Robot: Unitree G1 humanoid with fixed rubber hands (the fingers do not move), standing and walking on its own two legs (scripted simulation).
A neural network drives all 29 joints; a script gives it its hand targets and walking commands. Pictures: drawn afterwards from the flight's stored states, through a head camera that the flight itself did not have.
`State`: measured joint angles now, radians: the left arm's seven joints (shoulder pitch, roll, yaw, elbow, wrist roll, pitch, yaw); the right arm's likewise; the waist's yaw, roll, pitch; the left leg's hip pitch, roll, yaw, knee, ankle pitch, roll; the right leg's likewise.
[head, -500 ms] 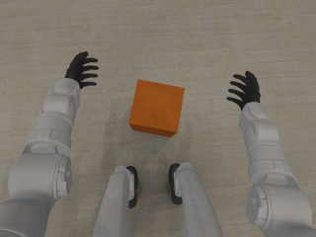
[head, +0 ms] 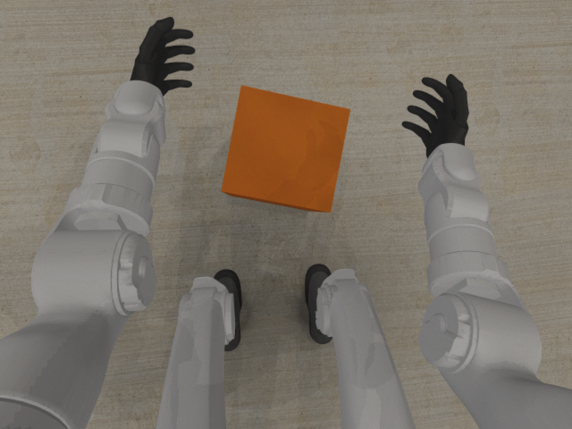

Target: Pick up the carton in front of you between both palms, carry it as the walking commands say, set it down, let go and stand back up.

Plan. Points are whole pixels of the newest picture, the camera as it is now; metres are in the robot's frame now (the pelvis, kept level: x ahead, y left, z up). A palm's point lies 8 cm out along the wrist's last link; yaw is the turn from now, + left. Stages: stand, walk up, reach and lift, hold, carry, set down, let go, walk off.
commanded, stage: reach and lift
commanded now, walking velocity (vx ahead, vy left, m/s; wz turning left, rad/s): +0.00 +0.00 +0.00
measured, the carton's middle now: (281, 159) +0.47 -0.03 -0.47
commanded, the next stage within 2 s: none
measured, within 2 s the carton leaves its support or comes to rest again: leaves its support in 1.44 s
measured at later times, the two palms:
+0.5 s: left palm (189, 132) +0.51 +0.15 -0.35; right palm (379, 166) +0.44 -0.22 -0.35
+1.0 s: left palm (197, 134) +0.52 +0.14 -0.39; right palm (367, 164) +0.45 -0.20 -0.39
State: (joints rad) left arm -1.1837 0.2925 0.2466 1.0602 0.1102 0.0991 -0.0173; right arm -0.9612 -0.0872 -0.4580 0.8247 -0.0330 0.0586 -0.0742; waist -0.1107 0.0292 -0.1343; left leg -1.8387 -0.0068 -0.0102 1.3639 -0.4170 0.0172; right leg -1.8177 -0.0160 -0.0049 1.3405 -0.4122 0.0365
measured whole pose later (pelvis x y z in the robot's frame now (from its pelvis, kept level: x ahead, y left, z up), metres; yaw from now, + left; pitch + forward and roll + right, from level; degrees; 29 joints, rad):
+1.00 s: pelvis -0.05 -0.01 -0.22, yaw -2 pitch +39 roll -4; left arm -1.50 0.45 -0.10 1.25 -0.22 0.04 0.06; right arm -1.34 -0.21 -0.17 1.12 0.27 0.00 -0.18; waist -0.09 -0.03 0.30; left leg -2.30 0.01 -0.04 2.19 -0.56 0.01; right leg -2.28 0.02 -0.01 2.15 -0.54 0.05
